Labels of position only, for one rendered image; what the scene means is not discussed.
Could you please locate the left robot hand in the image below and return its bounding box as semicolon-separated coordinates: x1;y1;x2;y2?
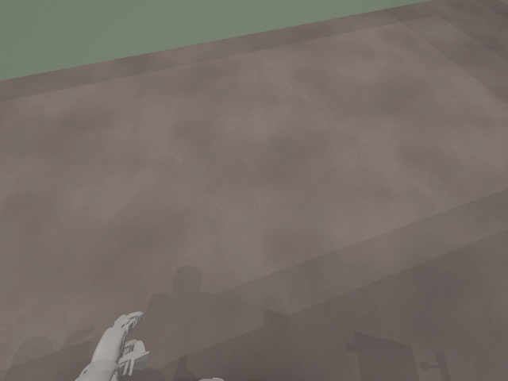
91;312;149;379

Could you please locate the robot left forearm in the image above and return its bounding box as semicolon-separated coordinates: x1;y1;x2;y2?
75;360;119;381

